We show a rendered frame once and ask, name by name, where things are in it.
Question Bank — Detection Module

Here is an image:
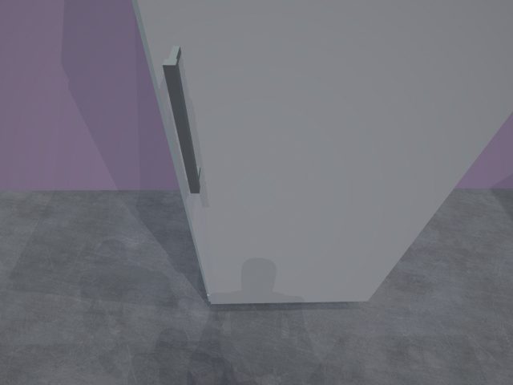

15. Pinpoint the handle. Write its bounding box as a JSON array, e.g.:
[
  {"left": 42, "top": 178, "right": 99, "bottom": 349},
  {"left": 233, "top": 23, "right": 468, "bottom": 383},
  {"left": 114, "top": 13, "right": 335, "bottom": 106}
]
[{"left": 163, "top": 46, "right": 200, "bottom": 193}]

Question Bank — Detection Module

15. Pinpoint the fridge door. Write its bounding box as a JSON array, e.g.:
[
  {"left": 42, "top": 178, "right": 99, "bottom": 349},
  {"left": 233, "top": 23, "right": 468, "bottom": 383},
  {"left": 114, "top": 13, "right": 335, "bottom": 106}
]
[{"left": 137, "top": 0, "right": 513, "bottom": 304}]

